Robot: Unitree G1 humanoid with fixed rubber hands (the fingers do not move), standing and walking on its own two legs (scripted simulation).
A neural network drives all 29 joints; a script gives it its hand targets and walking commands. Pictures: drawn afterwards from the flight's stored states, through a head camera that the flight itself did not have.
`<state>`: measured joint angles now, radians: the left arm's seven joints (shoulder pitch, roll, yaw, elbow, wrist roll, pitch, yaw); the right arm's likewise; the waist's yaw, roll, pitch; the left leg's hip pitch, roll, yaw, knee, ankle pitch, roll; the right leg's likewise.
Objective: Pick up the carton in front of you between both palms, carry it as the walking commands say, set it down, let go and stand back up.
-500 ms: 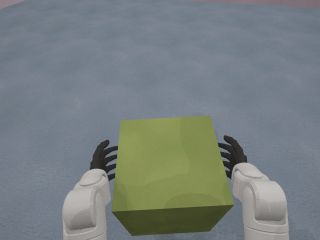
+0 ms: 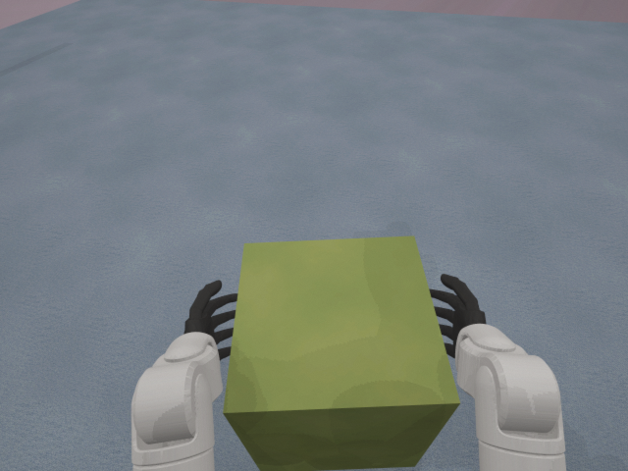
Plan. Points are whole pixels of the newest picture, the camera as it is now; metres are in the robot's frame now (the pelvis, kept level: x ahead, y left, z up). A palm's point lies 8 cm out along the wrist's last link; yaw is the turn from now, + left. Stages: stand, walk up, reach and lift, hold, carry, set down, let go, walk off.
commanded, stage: carry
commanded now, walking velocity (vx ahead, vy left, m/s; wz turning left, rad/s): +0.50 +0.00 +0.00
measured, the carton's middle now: (333, 360) +0.28 +0.00 +0.01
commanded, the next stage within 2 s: none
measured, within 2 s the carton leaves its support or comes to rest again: neither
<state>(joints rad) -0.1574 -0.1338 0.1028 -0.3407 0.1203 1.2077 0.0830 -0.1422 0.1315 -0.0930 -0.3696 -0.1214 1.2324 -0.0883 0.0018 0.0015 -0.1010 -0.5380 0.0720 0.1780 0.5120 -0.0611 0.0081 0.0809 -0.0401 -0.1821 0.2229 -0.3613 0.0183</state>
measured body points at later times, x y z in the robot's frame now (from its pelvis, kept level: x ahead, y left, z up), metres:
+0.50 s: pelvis +0.34 +0.00 +0.00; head +0.33 +0.01 +0.45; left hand +0.61 +0.15 +0.09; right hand +0.61 -0.15 +0.09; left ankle +0.16 +0.10 -0.73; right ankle +0.48 -0.11 -0.72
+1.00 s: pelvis +0.67 +0.00 +0.00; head +0.67 +0.00 +0.45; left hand +0.95 +0.15 +0.08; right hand +0.94 -0.15 +0.08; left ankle +0.81 +0.11 -0.72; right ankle +0.50 -0.10 -0.73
